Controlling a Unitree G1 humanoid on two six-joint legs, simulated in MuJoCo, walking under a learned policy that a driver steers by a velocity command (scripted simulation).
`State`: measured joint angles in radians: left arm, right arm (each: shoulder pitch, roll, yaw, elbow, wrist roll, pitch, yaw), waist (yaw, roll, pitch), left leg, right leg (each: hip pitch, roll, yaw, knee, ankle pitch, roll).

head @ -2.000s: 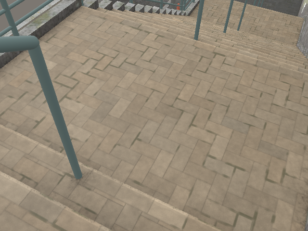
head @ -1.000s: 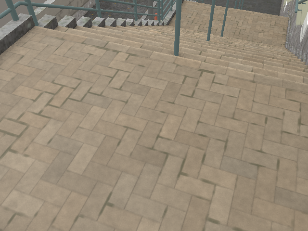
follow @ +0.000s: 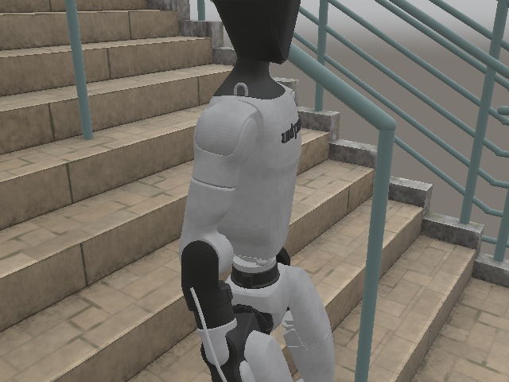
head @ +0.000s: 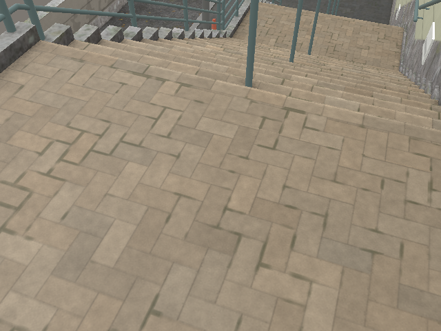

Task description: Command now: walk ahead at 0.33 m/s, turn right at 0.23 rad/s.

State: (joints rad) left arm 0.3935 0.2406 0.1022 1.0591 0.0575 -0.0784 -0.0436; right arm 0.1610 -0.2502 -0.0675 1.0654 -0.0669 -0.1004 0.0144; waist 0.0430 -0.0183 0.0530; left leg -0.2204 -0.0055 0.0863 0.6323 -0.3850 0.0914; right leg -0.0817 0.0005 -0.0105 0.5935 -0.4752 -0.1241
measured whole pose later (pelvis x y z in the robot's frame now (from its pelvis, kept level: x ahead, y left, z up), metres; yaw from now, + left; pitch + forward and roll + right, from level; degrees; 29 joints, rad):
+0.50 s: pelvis +0.23 -0.04 -0.14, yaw -13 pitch +0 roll +4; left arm -0.06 0.22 0.04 0.82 -0.05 -0.01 -0.09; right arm 0.50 -0.17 -0.03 1.10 0.03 -0.07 -0.05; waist -0.12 -0.04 0.07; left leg -0.09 0.09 0.25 1.34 -0.86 -0.02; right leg -0.44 -0.06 -0.01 0.41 0.27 -0.11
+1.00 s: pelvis +0.43 -0.05 -0.17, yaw -33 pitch +2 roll -1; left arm 0.20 0.28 0.09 0.78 -0.02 0.04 0.05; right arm 0.12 -0.20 -0.06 0.75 -0.02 -0.03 -0.04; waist 0.01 -0.03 -0.01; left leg -0.47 0.05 0.02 0.59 -0.16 0.00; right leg -0.63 0.07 0.07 1.25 -0.43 0.01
